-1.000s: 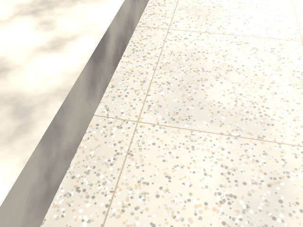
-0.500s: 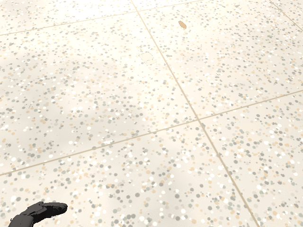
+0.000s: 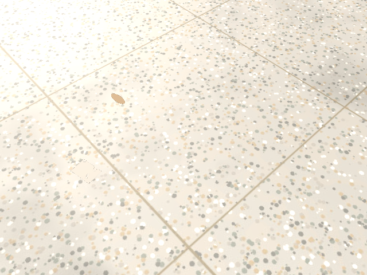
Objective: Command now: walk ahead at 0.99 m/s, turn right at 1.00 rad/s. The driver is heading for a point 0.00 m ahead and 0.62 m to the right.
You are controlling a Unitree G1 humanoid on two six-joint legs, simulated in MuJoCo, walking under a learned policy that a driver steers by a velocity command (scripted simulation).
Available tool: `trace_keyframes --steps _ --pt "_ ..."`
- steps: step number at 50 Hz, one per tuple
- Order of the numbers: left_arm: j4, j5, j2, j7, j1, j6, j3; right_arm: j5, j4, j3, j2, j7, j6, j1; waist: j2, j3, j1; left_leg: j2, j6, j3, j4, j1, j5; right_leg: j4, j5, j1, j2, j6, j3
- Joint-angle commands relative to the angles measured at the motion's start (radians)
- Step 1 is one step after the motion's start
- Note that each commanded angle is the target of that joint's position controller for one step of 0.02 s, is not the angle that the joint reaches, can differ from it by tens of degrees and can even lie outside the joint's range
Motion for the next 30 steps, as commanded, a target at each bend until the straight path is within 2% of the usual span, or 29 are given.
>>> trace_keyframes --steps 1,3,4,6,8,9,11,12,14,15,16,17,18,19,20,21,22,23,24,25,26,28,29,30 --pt "-0.129 0.026 0.036 -0.035 -0.115 0.011 -0.006 0.001 0.036 -0.035 -0.072 -0.001 -0.013 0.193 0.07 -0.076 -0.094 0.308 0.123 -0.44 -0.385 0.411 -0.267 0.107 0.071 -0.47 -0.156 0.015 -0.009" --pt "-0.169 0.024 -0.033 -0.056 -0.163 0.037 -0.028 0.023 0.103 -0.026 -0.041 0.017 -0.036 0.238 0.096 -0.013 -0.065 0.296 0.092 -0.282 -0.425 0.347 -0.121 0.087 0.075 -0.509 -0.199 0.019 -0.018" --pt "-0.189 0.025 -0.05 -0.062 -0.188 0.046 -0.035 0.033 0.121 -0.024 -0.039 0.024 -0.046 0.246 0.093 0.004 -0.052 0.297 0.079 -0.209 -0.442 0.334 -0.04 0.072 0.094 -0.539 -0.214 0.02 -0.025" --pt "-0.237 0.024 -0.054 -0.071 -0.261 0.05 -0.044 0.034 0.136 -0.022 -0.044 0.031 -0.064 0.226 0.106 0.032 -0.029 0.272 0.058 -0.048 -0.473 0.291 0.153 -0.005 0.183 -0.544 -0.22 0.025 -0.055" --pt "-0.257 0.013 -0.045 -0.077 -0.307 0.052 -0.047 0.029 0.144 -0.025 -0.061 0.028 -0.072 0.198 0.109 0.056 -0.009 0.213 0.043 0.099 -0.503 0.267 0.262 -0.139 0.282 -0.516 -0.202 0.022 -0.106" --pt "-0.276 0.015 -0.041 -0.084 -0.353 0.051 -0.051 0.027 0.152 -0.027 -0.079 0.026 -0.076 0.216 0.094 0.09 -0.013 0.216 0.042 0.142 -0.519 0.269 0.347 -0.247 0.304 -0.501 -0.203 0.013 -0.151" --pt "-0.287 0.022 -0.047 -0.097 -0.436 0.045 -0.058 0.031 0.179 -0.031 -0.103 0.017 -0.072 0.269 0.056 0.127 -0.038 0.185 0.029 0.224 -0.542 0.314 0.514 -0.428 0.337 -0.427 -0.16 -0.02 -0.258" --pt "-0.277 0.019 -0.043 -0.098 -0.437 0.04 -0.056 0.031 0.183 -0.034 -0.123 0.011 -0.066 0.295 0.062 0.107 -0.038 0.181 0.025 0.242 -0.512 0.362 0.742 -0.475 0.34 -0.365 -0.115 -0.037 -0.304" --pt "-0.236 0.012 -0.002 -0.083 -0.335 0.033 -0.038 0.039 0.174 -0.047 -0.19 -0.003 -0.045 0.309 0.122 0.015 0.03 0.213 0.017 0.245 -0.34 0.469 1.181 -0.508 0.282 -0.229 -0.04 -0.063 -0.335" --pt "-0.2 0.011 0.031 -0.071 -0.205 0.029 -0.022 0.037 0.166 -0.056 -0.227 -0.008 -0.025 0.291 0.139 -0.06 0.106 0.232 0.021 0.237 -0.156 0.48 1.295 -0.514 0.229 -0.094 -0.006 -0.078 -0.329" --pt "-0.139 0.007 0.068 -0.055 0.003 0.027 0.002 0.034 0.144 -0.064 -0.249 -0.011 -0.007 0.236 0.159 -0.15 0.201 0.252 0.038 0.213 0.087 0.423 1.328 -0.522 0.18 0.114 0.013 -0.102 -0.294" --pt "-0.067 0.003 0.107 -0.032 0.202 0.027 0.034 0.027 0.123 -0.065 -0.241 -0.007 0.004 0.191 0.119 -0.234 0.27 0.234 0.037 0.192 0.413 0.258 1.088 -0.615 0.154 0.389 0.01 -0.131 -0.209" --pt "-0.064 -0.017 0.157 -0.004 0.111 0.038 0.063 0.023 0.097 -0.05 -0.149 0.014 0.005 0.183 -0.103 -0.145 0.155 0.038 0.0 0.178 0.765 -0.024 -0.019 -0.688 0.168 0.475 -0.096 -0.152 0.0" --pt "-0.131 0.029 0.276 -0.006 0.022 0.055 0.079 0.041 -0.015 -0.035 -0.107 0.009 -0.006 0.263 -0.197 -0.274 0.033 -0.06 -0.054 0.035 1.09 -0.361 -0.334 -0.777 0.422 0.702 -0.341 -0.352 0.545" --pt "-0.145 0.022 0.247 0.005 0.087 0.054 0.085 0.046 -0.048 -0.026 -0.134 0.006 -0.03 0.179 -0.019 -0.349 0.084 -0.022 -0.051 -0.126 1.07 -0.438 -0.265 -0.906 0.45 0.71 -0.379 -0.375 0.668" --pt "-0.115 0.008 0.206 0.016 0.064 0.044 0.079 0.046 -0.047 -0.016 -0.127 0.005 -0.043 0.15 0.075 -0.217 0.039 0.022 -0.047 -0.147 0.958 -0.422 -0.226 -0.939 0.549 0.551 -0.363 -0.343 0.596" --pt "-0.096 -0.001 0.163 0.025 0.028 0.032 0.067 0.033 -0.041 -0.012 -0.117 0.002 -0.042 0.121 0.139 -0.09 -0.017 0.056 -0.053 -0.141 0.844 -0.369 -0.222 -0.946 0.666 0.364 -0.315 -0.299 0.489" --pt "-0.108 -0.007 0.136 0.033 -0.028 0.022 0.056 0.017 -0.033 -0.011 -0.115 0.001 -0.025 0.125 0.162 -0.049 -0.059 0.083 -0.066 -0.14 0.778 -0.293 -0.229 -0.948 0.785 0.232 -0.271 -0.268 0.386" --pt "-0.112 -0.017 0.108 0.035 -0.053 0.014 0.043 0.001 -0.024 -0.013 -0.123 0.001 0.0 0.144 0.169 -0.033 -0.087 0.099 -0.081 -0.129 0.711 -0.22 -0.225 -0.951 0.917 0.126 -0.244 -0.241 0.316" --pt "-0.106 -0.023 0.098 0.029 -0.049 0.007 0.036 -0.005 -0.03 -0.013 -0.119 0.003 0.021 0.135 0.17 -0.039 -0.097 0.108 -0.092 -0.119 0.621 -0.162 -0.232 -0.952 0.991 0.047 -0.209 -0.219 0.272" --pt "-0.099 -0.02 0.106 0.022 -0.044 0.001 0.038 -0.002 -0.048 -0.007 -0.104 0.004 0.031 0.107 0.163 -0.048 -0.101 0.104 -0.096 -0.105 0.522 -0.115 -0.219 -0.946 1.024 -0.011 -0.169 -0.198 0.237" --pt "-0.092 -0.006 0.118 0.015 -0.033 0.0 0.046 0.012 -0.074 0.009 -0.064 0.004 0.036 0.051 0.121 -0.093 -0.084 0.057 -0.076 -0.068 0.365 -0.054 -0.059 -0.892 1.111 -0.047 -0.093 -0.145 0.181" --pt "-0.086 -0.007 0.112 0.014 -0.027 0.006 0.048 0.02 -0.085 0.016 -0.053 0.001 0.036 0.022 0.091 -0.109 -0.07 0.029 -0.06 -0.059 0.27 -0.009 0.034 -0.867 1.084 -0.066 -0.057 -0.109 0.158" --pt "-0.079 -0.009 0.109 0.01 -0.013 0.012 0.048 0.025 -0.098 0.026 -0.037 0.002 0.037 -0.016 0.048 -0.135 -0.05 0.005 -0.05 -0.05 0.198 0.044 0.118 -0.871 0.96 -0.082 -0.038 -0.084 0.165"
